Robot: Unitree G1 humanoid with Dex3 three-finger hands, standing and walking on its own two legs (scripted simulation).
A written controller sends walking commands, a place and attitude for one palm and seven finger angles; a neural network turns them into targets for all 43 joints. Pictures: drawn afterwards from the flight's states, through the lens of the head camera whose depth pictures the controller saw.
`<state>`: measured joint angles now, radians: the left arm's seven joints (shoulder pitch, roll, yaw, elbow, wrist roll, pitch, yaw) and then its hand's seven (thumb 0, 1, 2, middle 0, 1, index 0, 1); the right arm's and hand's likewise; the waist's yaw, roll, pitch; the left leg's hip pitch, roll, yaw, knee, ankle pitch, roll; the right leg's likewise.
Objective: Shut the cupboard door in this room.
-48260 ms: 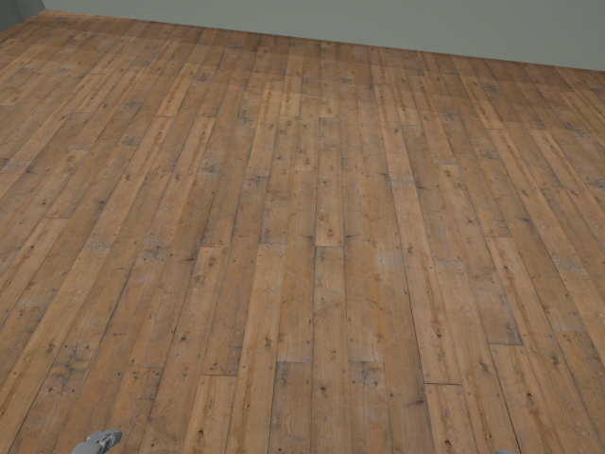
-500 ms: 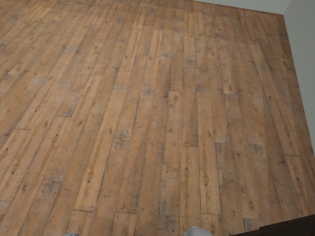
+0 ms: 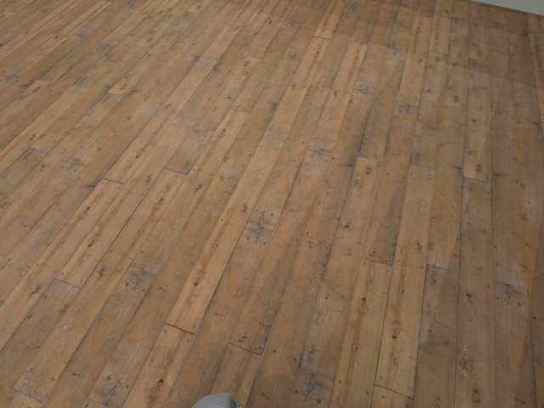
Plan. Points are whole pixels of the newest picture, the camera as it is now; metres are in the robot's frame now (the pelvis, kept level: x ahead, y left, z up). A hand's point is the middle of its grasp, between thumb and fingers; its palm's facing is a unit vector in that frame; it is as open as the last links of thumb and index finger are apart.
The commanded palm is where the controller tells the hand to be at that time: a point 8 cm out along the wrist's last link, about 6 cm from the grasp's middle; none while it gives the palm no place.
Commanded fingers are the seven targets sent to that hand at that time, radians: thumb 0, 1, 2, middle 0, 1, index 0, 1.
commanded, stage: turn or walk to find it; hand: left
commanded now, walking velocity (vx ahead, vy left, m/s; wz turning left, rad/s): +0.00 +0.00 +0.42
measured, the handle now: out of the picture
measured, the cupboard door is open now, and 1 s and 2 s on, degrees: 51 49 46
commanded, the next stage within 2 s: none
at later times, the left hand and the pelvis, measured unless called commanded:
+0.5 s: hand out of the picture +0.09 +0.16 -0.15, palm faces +0.15 -0.96 -0.23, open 7.3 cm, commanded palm none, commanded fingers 0.00 0.90 0.90 -0.20 -0.30 -0.20 -0.30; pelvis +0.00 -0.03 +0.00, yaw +12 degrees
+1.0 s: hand out of the picture -0.06 +0.23 -0.17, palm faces +0.38 -0.89 -0.25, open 7.4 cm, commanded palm none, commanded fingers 0.00 0.90 0.90 -0.20 -0.30 -0.20 -0.30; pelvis -0.04 +0.00 +0.00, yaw +24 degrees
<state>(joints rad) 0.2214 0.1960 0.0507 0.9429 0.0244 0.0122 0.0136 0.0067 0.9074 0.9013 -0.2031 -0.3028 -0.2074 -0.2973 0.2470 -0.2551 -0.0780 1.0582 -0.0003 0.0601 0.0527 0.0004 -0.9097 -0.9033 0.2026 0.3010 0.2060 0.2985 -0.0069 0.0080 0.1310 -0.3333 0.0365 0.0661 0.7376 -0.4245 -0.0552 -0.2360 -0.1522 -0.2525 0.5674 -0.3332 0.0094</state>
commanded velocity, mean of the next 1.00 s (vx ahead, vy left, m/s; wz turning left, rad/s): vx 0.00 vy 0.00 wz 0.42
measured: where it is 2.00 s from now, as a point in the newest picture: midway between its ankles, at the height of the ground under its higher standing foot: outside the picture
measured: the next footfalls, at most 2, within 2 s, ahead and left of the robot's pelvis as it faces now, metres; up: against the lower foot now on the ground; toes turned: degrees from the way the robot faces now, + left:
left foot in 0.04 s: +0.02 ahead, +0.13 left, +0.00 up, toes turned +7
right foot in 0.38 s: +0.05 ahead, -0.12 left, +0.00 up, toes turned +2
